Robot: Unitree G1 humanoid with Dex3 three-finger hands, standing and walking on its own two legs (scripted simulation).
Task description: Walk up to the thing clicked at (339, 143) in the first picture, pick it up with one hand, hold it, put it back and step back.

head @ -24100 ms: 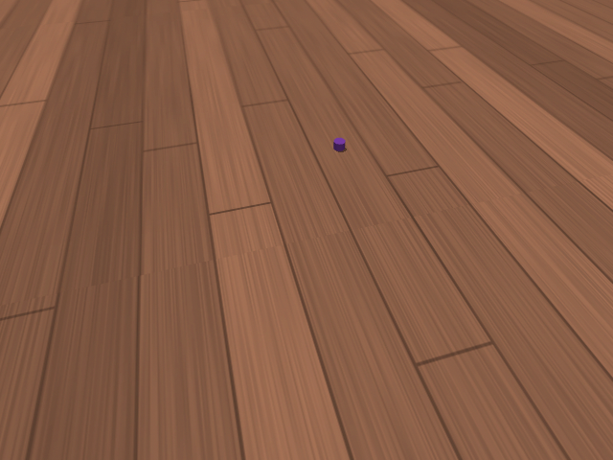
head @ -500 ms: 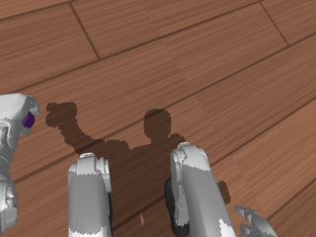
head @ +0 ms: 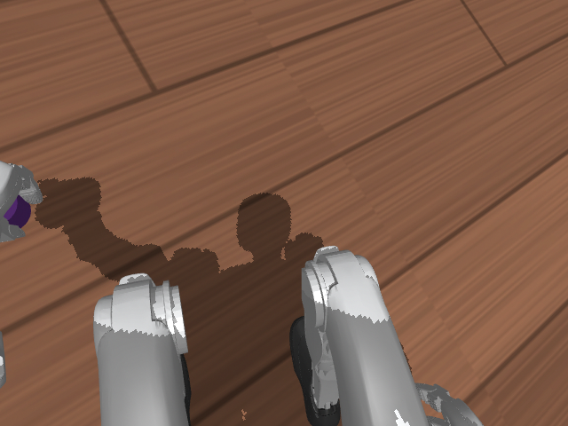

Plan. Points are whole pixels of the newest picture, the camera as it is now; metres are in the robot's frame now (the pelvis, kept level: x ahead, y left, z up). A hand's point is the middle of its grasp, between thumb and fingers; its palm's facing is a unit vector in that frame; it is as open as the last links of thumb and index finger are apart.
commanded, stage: lower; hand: left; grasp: from above
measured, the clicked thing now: out of the picture +0.43 +0.36 -0.20
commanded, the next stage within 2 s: rest in 0.36 s
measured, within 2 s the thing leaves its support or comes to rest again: rests again in 1.18 s
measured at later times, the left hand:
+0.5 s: hand (19, 222) +0.42 +0.34 -0.23, palm faces -0.46 -0.13 -0.88, open 6.6 cm
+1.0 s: hand (34, 228) +0.42 +0.34 -0.27, palm faces -0.47 -0.15 -0.87, open 6.6 cm
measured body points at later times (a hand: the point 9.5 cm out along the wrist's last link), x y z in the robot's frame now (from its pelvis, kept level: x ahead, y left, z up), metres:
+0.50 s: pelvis +0.01 +0.00 -0.03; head +0.26 +0.09 +0.33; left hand +0.44 +0.34 -0.18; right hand +0.08 -0.28 -0.13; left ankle +0.08 +0.13 -0.30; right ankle +0.10 -0.14 -0.30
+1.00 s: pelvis +0.01 +0.00 -0.05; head +0.27 +0.10 +0.31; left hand +0.44 +0.34 -0.22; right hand +0.08 -0.28 -0.13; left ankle +0.08 +0.13 -0.30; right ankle +0.10 -0.14 -0.30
